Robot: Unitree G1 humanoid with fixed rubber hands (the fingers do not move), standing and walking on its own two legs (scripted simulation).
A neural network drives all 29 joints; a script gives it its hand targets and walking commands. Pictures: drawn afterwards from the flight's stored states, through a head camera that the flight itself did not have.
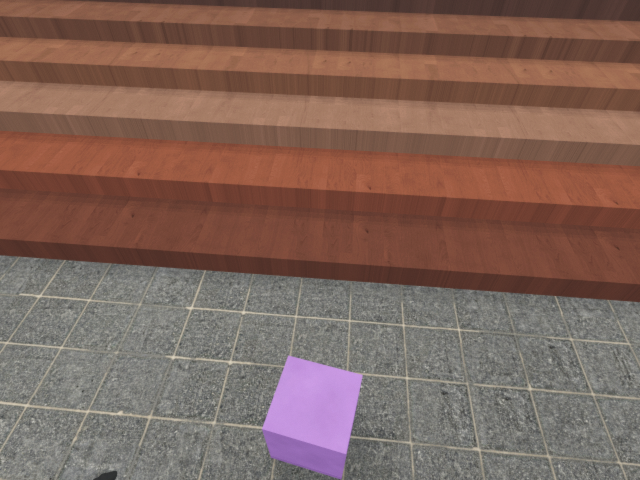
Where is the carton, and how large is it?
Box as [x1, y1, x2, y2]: [262, 356, 362, 478]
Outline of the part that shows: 288,356 262,428 271,457 341,478 362,375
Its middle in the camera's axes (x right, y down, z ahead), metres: -0.02 +0.49 +1.09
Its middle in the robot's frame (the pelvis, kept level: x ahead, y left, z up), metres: +0.44 +0.04 -0.66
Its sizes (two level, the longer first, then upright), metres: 0.210 0.200 0.250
